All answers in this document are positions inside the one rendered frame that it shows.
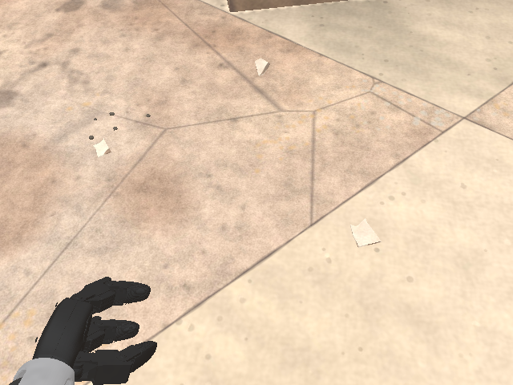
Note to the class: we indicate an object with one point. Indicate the robot left hand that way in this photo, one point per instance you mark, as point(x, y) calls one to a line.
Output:
point(71, 333)

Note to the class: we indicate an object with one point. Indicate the left robot forearm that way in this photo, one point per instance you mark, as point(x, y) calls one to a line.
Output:
point(44, 371)

